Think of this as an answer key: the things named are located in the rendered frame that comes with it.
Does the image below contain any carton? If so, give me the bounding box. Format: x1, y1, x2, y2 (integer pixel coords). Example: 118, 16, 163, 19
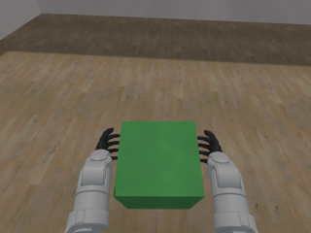
113, 121, 205, 210

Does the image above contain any robot right hand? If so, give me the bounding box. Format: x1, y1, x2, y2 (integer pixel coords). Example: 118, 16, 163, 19
197, 130, 223, 164

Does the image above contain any left robot forearm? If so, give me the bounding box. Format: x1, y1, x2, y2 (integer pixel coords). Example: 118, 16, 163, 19
64, 149, 113, 233

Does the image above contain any robot left hand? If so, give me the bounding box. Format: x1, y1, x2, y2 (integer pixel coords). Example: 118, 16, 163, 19
95, 127, 121, 160

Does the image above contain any right robot forearm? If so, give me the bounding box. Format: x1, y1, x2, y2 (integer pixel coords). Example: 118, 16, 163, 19
207, 151, 259, 233

